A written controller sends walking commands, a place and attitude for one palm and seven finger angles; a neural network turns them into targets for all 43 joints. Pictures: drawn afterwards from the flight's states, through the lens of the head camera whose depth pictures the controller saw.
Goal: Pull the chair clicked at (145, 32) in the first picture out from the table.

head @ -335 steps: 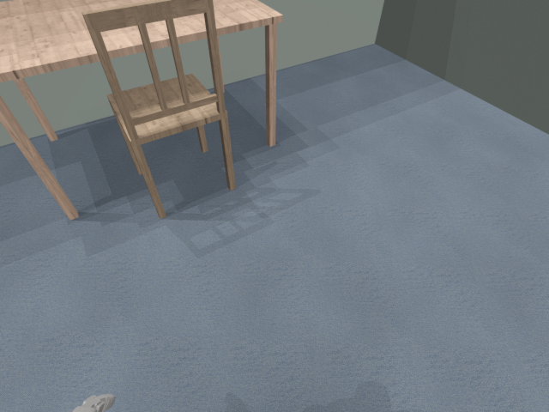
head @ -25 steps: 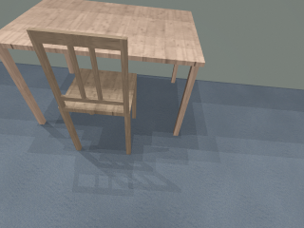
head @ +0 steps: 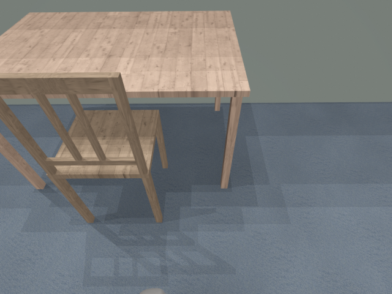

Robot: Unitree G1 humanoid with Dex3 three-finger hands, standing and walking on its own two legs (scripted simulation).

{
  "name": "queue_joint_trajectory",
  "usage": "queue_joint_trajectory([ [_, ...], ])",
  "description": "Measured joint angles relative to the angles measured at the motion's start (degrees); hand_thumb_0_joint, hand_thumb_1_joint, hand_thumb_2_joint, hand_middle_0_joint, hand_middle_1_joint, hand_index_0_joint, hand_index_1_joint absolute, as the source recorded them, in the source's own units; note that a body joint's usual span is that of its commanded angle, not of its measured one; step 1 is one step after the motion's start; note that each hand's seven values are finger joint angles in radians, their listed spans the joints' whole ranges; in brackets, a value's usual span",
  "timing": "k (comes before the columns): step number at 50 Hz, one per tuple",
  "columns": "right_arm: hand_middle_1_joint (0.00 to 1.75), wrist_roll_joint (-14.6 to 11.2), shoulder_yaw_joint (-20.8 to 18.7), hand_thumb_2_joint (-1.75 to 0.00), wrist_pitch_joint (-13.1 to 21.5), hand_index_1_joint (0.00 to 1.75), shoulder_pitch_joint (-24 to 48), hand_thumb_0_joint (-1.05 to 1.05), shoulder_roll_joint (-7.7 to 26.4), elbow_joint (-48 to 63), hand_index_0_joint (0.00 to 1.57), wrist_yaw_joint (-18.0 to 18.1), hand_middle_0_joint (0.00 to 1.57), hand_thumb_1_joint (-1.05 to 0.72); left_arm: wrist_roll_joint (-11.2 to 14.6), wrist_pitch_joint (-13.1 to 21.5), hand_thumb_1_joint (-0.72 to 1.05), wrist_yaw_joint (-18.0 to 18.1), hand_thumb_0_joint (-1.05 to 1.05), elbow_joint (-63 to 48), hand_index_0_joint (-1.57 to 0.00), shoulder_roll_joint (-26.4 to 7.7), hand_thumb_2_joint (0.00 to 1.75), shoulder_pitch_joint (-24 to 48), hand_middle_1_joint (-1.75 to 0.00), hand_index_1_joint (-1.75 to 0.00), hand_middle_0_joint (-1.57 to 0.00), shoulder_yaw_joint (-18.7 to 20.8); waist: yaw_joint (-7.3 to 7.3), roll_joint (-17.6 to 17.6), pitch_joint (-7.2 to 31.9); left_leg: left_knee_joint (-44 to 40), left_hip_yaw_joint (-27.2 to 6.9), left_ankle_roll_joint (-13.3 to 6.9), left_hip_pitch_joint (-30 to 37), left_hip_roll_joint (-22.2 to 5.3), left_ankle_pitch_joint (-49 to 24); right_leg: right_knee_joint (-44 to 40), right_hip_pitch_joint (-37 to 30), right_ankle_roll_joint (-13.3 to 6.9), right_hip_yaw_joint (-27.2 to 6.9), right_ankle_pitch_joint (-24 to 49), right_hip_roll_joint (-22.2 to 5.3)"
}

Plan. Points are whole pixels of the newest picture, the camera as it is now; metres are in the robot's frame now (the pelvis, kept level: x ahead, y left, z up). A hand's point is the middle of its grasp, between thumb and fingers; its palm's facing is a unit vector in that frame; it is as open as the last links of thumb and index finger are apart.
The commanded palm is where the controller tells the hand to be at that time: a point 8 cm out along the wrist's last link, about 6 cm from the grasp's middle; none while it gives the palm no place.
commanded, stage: take the last steps up to it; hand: left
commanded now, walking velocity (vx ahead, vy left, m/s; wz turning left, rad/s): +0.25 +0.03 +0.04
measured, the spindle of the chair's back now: (61, 130) +0.60 +0.47 -0.07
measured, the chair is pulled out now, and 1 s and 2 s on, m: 0.00 0.00 0.00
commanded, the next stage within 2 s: come to a stop and stand still in 0.24 s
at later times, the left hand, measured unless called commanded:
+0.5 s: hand out of the picture +0.14 +0.22 -0.18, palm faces +0.05 -0.99 -0.16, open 7.4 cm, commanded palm none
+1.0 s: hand (129, 275) +0.19 +0.17 -0.15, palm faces +0.06 -0.96 -0.27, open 7.3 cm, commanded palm none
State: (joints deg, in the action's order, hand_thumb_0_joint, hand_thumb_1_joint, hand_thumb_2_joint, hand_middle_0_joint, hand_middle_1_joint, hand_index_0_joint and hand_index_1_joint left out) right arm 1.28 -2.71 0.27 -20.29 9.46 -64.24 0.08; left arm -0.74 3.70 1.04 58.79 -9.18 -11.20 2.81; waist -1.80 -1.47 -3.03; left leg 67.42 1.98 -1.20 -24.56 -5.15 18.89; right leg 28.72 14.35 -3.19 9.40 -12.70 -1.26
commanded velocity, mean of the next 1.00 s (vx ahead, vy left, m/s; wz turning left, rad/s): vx -0.01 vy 0.04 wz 0.01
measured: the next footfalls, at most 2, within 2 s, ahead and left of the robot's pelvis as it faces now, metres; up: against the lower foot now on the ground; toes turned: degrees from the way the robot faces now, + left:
left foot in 0.28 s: +0.21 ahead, +0.15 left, +0.00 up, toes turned +8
right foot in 0.70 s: +0.21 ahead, -0.11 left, +0.00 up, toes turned -6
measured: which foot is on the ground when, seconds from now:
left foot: up 0.00-0.26, down 0.28-0.72, up 0.74-1.00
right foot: down 0.00-0.28, up 0.30-0.68, down 0.70-1.00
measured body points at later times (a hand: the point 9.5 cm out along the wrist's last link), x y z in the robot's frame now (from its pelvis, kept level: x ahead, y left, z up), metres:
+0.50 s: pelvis +0.14 +0.05 +0.01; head +0.16 +0.07 +0.45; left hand +0.14 +0.27 -0.16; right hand +0.19 -0.19 -0.14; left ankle +0.17 +0.14 -0.74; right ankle +0.14 -0.09 -0.69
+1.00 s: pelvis +0.13 -0.02 +0.01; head +0.15 -0.05 +0.46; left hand +0.19 +0.22 -0.13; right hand +0.16 -0.26 -0.16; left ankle +0.07 +0.15 -0.66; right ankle +0.17 -0.10 -0.74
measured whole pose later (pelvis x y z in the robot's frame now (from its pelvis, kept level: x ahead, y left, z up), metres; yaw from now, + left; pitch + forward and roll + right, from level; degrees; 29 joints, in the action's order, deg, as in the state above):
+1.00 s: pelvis +0.13 -0.02 +0.01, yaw +0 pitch +0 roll +3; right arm 1.2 -3.8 -4.5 -11.8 12.1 -60.4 0.1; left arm -1.5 -0.2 2.0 56.9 -8.3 -10.2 2.2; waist 0.8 -1.5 -3.7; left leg 57.1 -0.5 2.6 -21.3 -0.9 22.9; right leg 27.1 16.2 -2.8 5.5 -10.7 -3.4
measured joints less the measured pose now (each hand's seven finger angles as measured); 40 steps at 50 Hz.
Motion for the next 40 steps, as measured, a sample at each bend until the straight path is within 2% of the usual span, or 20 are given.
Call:
queue_joint_trajectory([
  [3, 0.3, 0.3, -0.3, -0.9, 0.0, 0.3, 3.2, 0.01, 0.3, 2.3, 0.19, -0.3, 0.19, -0.91, -0.4, -0.2, 0.94, 0.0, -0.01, 1.5, -0.2, -0.5, 0.89, -2.4, -0.3, -0.3, -0.2, -0.2, 0.03, 0.1, 1.2, -6.8, 0.6, 1.1, -3.8, -1.6, -3.1, -4.0, -3.1, 0.0, 0.1, 0.5, 0.5],
  [6, 0.3, 0.3, -0.4, -0.9, 0.2, 0.3, 5.7, 0.0, 0.2, 3.8, 0.19, -0.7, 0.19, -0.91, -0.6, -0.3, 0.94, -0.4, 0.0, 2.9, -0.2, -0.3, 0.89, -4.5, -0.29, -0.3, -0.2, -0.5, 0.68, 0.2, 1.9, -15.5, 1.4, 1.9, -4.4, -2.2, -5.0, -6.4, -5.6, 0.4, 0.2, 0.1, 0.7],
  [10, 0.3, 0.2, -0.3, -0.9, 0.6, 0.3, 8.0, 0.0, 0.6, 4.5, 0.19, -1.0, 0.19, -0.93, -0.8, -0.3, 0.92, -0.8, 0.0, 4.1, -0.2, 0.3, 0.89, -7.1, -0.29, -0.3, -0.2, -0.8, 2.44, 0.7, 2.1, -25.8, 2.4, 1.8, -1.6, -1.4, -5.3, -6.4, -8.1, 1.7, 0.3, -2.2, 0.5],
  [13, 0.3, 0.2, 0.1, -0.9, 1.3, 0.3, 8.8, 0.0, 0.4, 4.9, 0.19, -1.2, 0.19, -0.93, -0.7, -0.8, 0.92, -0.8, 0.0, 5.0, -0.2, 0.5, 0.89, -9.1, -0.29, -0.3, -0.2, -0.7, 3.46, 1.4, 2.1, -33.4, 3.8, 1.5, 3.0, -0.2, -6.9, -3.5, -9.1, 3.1, 0.4, -5.7, -0.1],
  [14, 0.3, 0.3, 0.3, -0.9, 1.9, 0.3, 8.8, 0.0, 0.4, 5.1, 0.19, -1.1, 0.19, -0.92, -0.6, -1.1, 0.92, -0.8, 0.0, 5.2, -0.2, 0.6, 0.89, -9.9, -0.29, -0.3, -0.2, -0.7, 3.61, 1.4, 2.2, -36.0, 4.0, 1.1, 4.9, 0.2, -7.8, -1.0, -8.6, 3.6, 0.2, -7.6, -0.4],
  [15, 0.3, 0.5, 0.3, -0.9, 2.3, 0.3, 9.2, 0.0, -0.1, 5.1, 0.19, -0.9, 0.19, -0.92, -0.4, -1.6, 0.91, -0.8, 0.0, 5.6, -0.2, 0.4, 0.89, -10.0, -0.29, -0.3, -0.2, -0.6, 3.52, 2.5, 1.8, -35.2, 4.5, 0.4, 5.0, 1.1, -7.4, 3.3, -7.2, 3.2, -0.4, -9.6, -1.6],
  [17, 0.3, 0.6, 0.9, -0.9, 2.8, 0.3, 9.5, 0.0, -1.0, 5.5, 0.19, -0.5, 0.19, -0.92, -0.4, -2.6, 0.91, -0.7, 0.0, 6.1, -0.2, 0.1, 0.89, -9.7, -0.29, -0.3, -0.2, -0.7, 3.74, 3.9, 0.9, -33.8, 5.7, -0.8, 5.8, 2.0, -5.5, 15.9, -2.3, 2.4, -3.0, -15.3, -2.4],
  [19, 0.3, 0.2, 0.6, -0.9, 3.1, 0.3, 9.2, -0.01, -1.4, 5.8, 0.19, 0.7, 0.19, -0.94, -0.5, -3.0, 0.91, -0.7, 0.01, 6.3, -0.19, 0.1, 0.89, -9.0, -0.29, -0.3, -0.2, -0.7, 3.44, 4.2, 0.5, -35.8, 6.7, -1.2, 7.9, 2.4, -5.3, 25.5, 2.8, 2.2, -4.4, -15.8, -2.6],
  [21, 0.3, 0.0, 0.8, -0.9, 3.0, 0.3, 9.0, -0.01, -1.2, 5.5, 0.2, 1.5, 0.2, -0.95, -0.4, -3.2, 0.91, -0.5, 0.01, 6.1, -0.19, 0.1, 0.89, -7.6, -0.29, -0.3, -0.2, -0.8, 2.95, 4.2, 0.2, -39.0, 7.1, -1.2, 10.0, 3.1, -6.4, 27.9, 6.1, 2.8, -5.1, -13.1, -3.1],
  [24, 0.3, -0.1, 1.5, -0.9, 2.1, 0.3, 8.6, -0.01, -1.0, 4.3, 0.2, 2.2, 0.2, -0.96, -0.1, -3.6, 0.91, 0.1, 0.01, 4.9, -0.19, -0.1, 0.89, -5.4, -0.29, -0.3, -0.2, -0.9, 2.56, 4.3, -0.2, -42.7, 6.9, -1.4, 12.2, 3.8, -7.7, 23.0, 7.8, 4.2, -6.1, -9.7, -3.4],
  [28, 0.3, -0.1, 1.6, -0.9, 0.3, 0.3, 8.4, -0.01, -1.4, 2.8, 0.2, 2.3, 0.2, -0.95, -0.2, -4.9, 0.91, 0.4, 0.0, 3.1, -0.19, -0.9, 0.89, -2.7, -0.29, -0.3, -0.19, -0.8, 2.04, 4.3, -0.8, -43.3, 6.4, -0.6, 13.1, 3.5, -7.4, 17.0, 7.4, 4.8, -6.5, -9.2, -3.1],
  [32, 0.3, 0.1, 0.8, -0.9, -1.0, 0.3, 8.4, 0.0, -1.4, 2.7, 0.2, 2.2, 0.2, -0.94, -0.4, -5.9, 0.91, 0.4, 0.0, 1.3, -0.19, -1.4, 0.89, -0.7, -0.29, -0.3, -0.19, -0.4, 1.44, 3.2, -1.4, -41.7, 6.3, 0.8, 12.7, 2.2, -6.4, 14.0, 6.1, 4.4, -6.0, -9.4, -2.3],
  [34, 0.3, 0.1, 0.3, -0.9, -1.5, 0.3, 8.4, 0.0, -1.1, 2.8, 0.2, 2.0, 0.2, -0.93, -0.5, -5.6, 0.91, 0.4, 0.0, 0.5, -0.19, -1.6, 0.89, -0.2, -0.29, -0.3, -0.2, -0.3, 1.34, 2.4, -1.6, -40.0, 6.5, 1.7, 12.0, 1.5, -5.5, 9.2, 4.0, 4.2, -5.7, -5.7, -2.1],
  [35, 0.3, 0.0, 0.1, -0.9, -1.6, 0.3, 8.3, 0.0, -1.0, 2.9, 0.2, 1.8, 0.2, -0.93, -0.5, -5.2, 0.91, 0.4, 0.0, 0.1, -0.19, -1.8, 0.89, -0.3, -0.29, -0.3, -0.2, -0.3, 1.36, 2.4, -1.5, -38.6, 6.7, 2.3, 11.4, 1.4, -4.8, 5.5, 2.4, 4.0, -5.7, -1.6, -2.3],
  [36, 0.3, -0.2, -0.1, -0.9, -1.8, 0.3, 8.3, 0.0, -0.7, 3.0, 0.2, 1.6, 0.2, -0.92, -0.7, -4.7, 0.91, 0.6, 0.0, 0.0, -0.19, -1.8, 0.89, -0.2, -0.29, -0.3, -0.2, -0.3, 1.42, 1.8, -1.4, -36.8, 6.8, 2.8, 10.6, 0.8, -3.9, 4.3, 2.0, 3.3, -5.7, -2.2, -1.8],
  [37, 0.3, -0.4, -0.4, -0.9, -2.2, 0.3, 8.6, 0.0, -0.2, 3.1, 0.2, 1.4, 0.2, -0.92, -0.8, -4.4, 0.91, 0.7, 0.0, 0.1, -0.19, -1.5, 0.89, 0.1, -0.29, -0.3, -0.2, -0.4, 1.17, 0.8, -1.7, -34.1, 5.7, 2.8, 9.4, 0.6, -0.5, 4.9, 2.3, 2.5, -5.4, -3.1, -1.2],
  [40, 0.3, -0.6, -1.0, -0.9, -3.5, 0.3, 8.9, 0.0, 1.0, 3.5, 0.2, 1.3, 0.2, -0.92, -0.8, -4.0, 0.91, 0.7, 0.0, -0.1, -0.19, -0.4, 0.89, 0.8, -0.29, -0.3, -0.2, -1.0, 0.63, -0.8, -2.0, -22.1, 1.4, 2.4, 5.3, 2.8, 8.7, 4.6, 2.2, 0.9, -4.6, -3.3, -1.1],
])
